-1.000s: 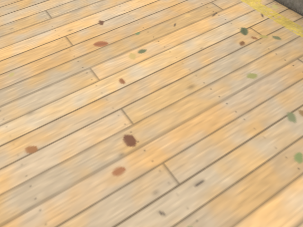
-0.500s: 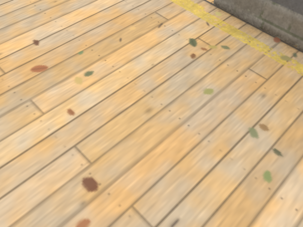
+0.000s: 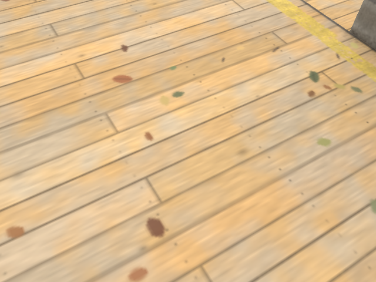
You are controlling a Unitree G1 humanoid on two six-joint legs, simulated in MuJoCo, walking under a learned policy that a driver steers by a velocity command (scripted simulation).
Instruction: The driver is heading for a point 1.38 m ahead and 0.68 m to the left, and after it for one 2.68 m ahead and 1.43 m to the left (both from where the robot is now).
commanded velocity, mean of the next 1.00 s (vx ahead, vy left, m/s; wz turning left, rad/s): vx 0.00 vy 0.00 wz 0.58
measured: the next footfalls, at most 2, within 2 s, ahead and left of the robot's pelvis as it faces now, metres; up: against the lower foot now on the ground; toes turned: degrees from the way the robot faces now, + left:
right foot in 0.28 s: +0.05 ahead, -0.13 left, +0.00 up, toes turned +15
left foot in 0.70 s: -0.06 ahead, +0.07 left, +0.00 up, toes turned +26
